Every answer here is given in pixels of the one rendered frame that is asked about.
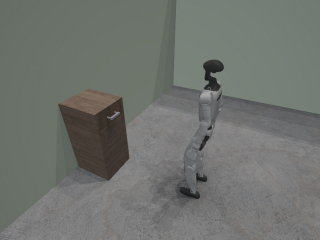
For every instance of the left robot upper arm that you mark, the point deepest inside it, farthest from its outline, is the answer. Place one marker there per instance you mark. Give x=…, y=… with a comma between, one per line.
x=205, y=101

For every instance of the left robot foot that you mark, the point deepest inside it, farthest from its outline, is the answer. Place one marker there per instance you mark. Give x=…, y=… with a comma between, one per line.
x=187, y=192

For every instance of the handle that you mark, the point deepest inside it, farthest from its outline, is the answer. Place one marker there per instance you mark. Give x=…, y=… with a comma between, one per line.
x=114, y=116

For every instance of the right robot upper arm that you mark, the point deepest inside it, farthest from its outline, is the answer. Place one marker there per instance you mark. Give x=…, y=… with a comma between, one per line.
x=221, y=100

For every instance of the right robot shin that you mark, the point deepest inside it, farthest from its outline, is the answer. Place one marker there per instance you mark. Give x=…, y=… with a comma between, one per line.
x=199, y=165

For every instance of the left robot hand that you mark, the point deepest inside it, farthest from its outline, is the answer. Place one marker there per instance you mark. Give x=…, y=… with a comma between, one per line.
x=192, y=155

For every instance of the left robot forearm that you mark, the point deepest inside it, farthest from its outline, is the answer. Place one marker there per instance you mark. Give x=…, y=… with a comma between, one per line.
x=202, y=132

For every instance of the cabinet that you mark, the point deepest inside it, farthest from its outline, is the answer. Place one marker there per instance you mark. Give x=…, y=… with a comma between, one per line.
x=104, y=152

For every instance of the drawer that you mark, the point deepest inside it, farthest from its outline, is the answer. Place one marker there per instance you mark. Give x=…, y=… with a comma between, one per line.
x=102, y=119

